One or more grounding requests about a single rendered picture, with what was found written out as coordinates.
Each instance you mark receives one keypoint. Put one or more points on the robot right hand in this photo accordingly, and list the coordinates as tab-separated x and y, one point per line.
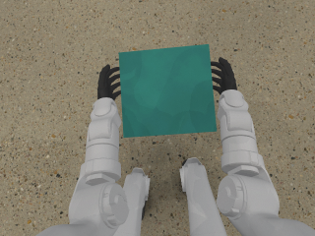
227	80

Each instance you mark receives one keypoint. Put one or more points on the robot left forearm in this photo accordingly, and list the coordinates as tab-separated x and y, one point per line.
102	146

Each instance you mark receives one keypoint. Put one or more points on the robot left foot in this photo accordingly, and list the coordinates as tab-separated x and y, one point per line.
143	210

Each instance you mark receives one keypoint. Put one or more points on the robot right forearm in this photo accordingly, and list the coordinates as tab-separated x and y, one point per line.
238	140

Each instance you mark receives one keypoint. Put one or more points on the left robot upper arm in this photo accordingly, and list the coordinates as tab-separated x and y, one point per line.
97	210

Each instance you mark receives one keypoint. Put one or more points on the right robot upper arm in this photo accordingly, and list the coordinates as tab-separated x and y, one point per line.
252	206

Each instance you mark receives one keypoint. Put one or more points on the robot left hand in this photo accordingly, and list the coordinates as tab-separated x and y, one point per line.
105	89

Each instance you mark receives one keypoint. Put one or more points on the right robot shin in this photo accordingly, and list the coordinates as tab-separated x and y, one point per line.
194	160

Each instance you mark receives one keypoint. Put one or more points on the carton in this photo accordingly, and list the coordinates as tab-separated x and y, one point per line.
167	91

